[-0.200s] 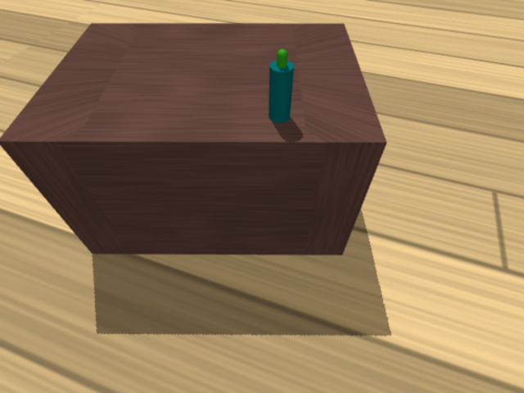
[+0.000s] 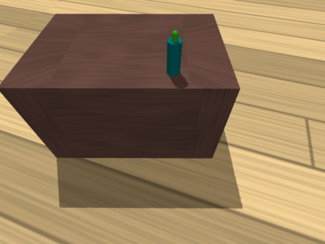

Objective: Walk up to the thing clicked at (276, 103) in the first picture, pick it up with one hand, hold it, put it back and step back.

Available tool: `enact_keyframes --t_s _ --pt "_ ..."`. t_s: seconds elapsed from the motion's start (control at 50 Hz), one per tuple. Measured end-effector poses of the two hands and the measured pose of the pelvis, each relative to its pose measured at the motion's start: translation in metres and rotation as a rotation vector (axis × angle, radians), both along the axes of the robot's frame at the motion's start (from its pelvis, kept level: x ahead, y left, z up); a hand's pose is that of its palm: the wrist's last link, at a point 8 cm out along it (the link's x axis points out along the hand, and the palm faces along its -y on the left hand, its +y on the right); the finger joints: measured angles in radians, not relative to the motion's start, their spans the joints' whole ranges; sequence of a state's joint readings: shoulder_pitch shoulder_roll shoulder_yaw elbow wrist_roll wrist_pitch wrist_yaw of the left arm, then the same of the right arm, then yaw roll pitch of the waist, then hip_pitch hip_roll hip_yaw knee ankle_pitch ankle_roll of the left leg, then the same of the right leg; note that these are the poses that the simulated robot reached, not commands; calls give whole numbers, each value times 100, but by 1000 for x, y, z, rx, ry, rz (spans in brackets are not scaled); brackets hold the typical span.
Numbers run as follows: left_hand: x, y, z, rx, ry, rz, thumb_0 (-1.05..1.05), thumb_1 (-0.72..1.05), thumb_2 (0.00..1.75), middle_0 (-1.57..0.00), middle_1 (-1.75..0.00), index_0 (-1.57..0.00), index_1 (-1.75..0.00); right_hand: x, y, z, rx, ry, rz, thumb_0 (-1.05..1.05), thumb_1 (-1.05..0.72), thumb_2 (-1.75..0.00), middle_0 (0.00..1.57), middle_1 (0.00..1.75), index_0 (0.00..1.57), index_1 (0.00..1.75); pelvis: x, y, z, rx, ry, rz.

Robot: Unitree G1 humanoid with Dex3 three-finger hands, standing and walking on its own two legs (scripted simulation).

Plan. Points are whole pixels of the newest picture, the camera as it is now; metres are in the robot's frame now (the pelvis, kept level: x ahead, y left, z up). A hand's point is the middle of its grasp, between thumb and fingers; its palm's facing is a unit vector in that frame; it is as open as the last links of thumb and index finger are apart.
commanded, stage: stand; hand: right
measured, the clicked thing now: (174, 53) +0.85 -0.04 -0.03
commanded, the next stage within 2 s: walk up in 0.92 s
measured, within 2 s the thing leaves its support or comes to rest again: neither
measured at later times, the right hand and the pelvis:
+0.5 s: hand out of the picture +0.08 -0.24 -0.16, palm faces -0.04 +0.94 -0.34, open 7.3 cm; pelvis +0.00 +0.00 +0.00, yaw +0 degrees
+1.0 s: hand out of the picture +0.08 -0.25 -0.16, palm faces -0.06 +0.94 -0.34, open 7.3 cm; pelvis +0.01 +0.01 +0.00, yaw +1 degrees
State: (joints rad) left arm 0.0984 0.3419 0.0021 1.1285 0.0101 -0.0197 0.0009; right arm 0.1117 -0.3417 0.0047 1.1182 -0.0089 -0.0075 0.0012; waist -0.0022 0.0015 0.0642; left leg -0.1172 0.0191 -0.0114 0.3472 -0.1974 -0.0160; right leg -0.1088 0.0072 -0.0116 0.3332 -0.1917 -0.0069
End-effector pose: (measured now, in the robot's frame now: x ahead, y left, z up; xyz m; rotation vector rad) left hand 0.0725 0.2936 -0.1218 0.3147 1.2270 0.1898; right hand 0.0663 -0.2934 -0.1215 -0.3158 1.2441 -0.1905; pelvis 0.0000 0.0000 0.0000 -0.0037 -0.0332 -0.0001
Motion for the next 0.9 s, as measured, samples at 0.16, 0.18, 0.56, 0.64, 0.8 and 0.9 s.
enact_keyframes --t_s 0.16,0.18,0.56,0.64,0.8,0.9 --pt "7 2 2 -1 -20 2 1 91 90 -20 -30 -21 -30 6 3 1 -2 -15 10 0 -91 -90 21 30 21 30 2 2 0 1 -3 1" --pt "7 3 2 0 -21 2 1 91 90 -20 -30 -21 -30 7 3 1 -1 -17 11 0 -91 -90 21 30 21 30 2 2 0 1 -3 1" --pt "-1 8 2 6 -2 11 1 91 90 -20 -30 -21 -30 8 6 1 0 -10 14 0 -91 -90 21 30 21 30 3 5 1 1 -1 4" --pt "-2 8 2 5 1 12 1 91 90 -20 -30 -21 -30 7 6 2 -1 -8 14 0 -91 -90 21 30 21 30 3 6 1 1 -1 4" --pt "-4 9 1 3 8 13 1 91 90 -20 -30 -21 -30 6 7 1 -1 -4 14 0 -91 -90 21 30 21 30 3 7 1 3 0 5" --pt "-5 9 1 4 11 12 1 91 90 -20 -30 -21 -30 5 7 1 -1 2 12 0 -91 -90 21 30 21 30 4 7 1 2 1 5"
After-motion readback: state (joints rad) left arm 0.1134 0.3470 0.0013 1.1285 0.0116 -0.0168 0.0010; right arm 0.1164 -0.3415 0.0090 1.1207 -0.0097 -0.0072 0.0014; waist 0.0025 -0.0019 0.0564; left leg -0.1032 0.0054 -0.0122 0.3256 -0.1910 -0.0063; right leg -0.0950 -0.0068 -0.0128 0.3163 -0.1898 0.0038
